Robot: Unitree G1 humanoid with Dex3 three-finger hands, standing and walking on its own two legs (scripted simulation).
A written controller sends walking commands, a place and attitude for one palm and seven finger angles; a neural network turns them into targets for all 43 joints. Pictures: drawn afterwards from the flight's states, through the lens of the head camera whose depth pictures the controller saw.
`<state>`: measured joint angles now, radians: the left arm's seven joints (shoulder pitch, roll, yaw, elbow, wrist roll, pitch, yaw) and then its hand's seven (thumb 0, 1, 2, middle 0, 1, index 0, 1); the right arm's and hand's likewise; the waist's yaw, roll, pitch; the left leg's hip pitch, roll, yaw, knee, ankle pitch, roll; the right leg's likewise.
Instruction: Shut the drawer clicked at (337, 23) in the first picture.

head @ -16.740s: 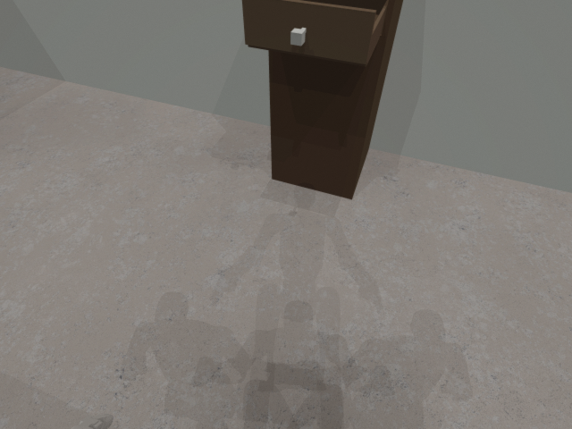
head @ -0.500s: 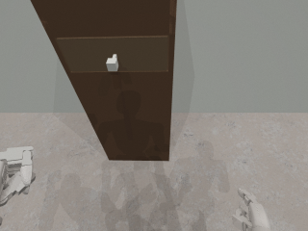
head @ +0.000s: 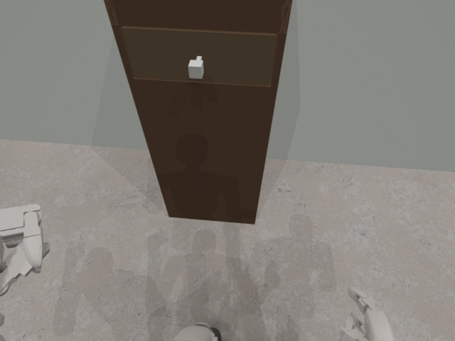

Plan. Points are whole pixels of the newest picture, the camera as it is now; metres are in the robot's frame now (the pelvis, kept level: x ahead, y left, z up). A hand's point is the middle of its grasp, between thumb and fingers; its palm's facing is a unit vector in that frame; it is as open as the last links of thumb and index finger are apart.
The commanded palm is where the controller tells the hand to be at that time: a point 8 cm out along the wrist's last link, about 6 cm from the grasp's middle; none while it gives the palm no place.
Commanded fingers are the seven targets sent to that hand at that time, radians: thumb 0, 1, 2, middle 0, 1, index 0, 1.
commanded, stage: step back with the hand held close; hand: left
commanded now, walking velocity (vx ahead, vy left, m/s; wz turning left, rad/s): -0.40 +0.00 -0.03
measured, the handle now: (197, 65) +0.72 +0.15 +0.11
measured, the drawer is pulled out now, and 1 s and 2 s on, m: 0.00 0.00 0.00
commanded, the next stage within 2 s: stop stepping back and stand still in 0.38 s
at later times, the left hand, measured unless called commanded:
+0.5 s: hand (10, 298) +0.13 +0.24 +0.18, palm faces +0.25 -0.85 -0.47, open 3.2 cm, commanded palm +0.05 +0.29 +0.19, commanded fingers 0.00 0.90 0.90 -1.40 -1.60 -1.40 -1.60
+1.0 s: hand out of the picture +0.01 +0.25 +0.18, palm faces +0.37 -0.82 -0.43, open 3.2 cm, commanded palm -0.05 +0.30 +0.19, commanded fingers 0.00 0.90 0.90 -1.40 -1.60 -1.40 -1.60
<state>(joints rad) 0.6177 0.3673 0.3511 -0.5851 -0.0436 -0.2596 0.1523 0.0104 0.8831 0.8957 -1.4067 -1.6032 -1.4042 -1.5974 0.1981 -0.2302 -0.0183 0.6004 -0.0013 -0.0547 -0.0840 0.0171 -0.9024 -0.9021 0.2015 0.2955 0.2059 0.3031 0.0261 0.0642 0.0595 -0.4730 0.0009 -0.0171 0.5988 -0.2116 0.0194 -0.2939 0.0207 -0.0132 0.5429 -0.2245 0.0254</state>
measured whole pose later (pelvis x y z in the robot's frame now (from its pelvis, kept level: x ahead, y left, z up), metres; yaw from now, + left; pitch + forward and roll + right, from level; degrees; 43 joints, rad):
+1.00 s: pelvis -0.18 +0.02 +0.01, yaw -2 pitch -2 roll +1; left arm 0.62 0.37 0.35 -0.54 -0.02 -0.23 0.16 0.01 0.88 0.90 -1.41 -1.60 -1.40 -1.60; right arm 0.29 -0.23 -0.02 0.65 -0.01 -0.13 -0.09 0.02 -0.90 -0.90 0.20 0.30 0.20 0.30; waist -0.02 -0.02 -0.03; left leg -0.24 0.02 0.03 0.52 -0.25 -0.01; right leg -0.25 -0.01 -0.05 0.56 -0.29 -0.01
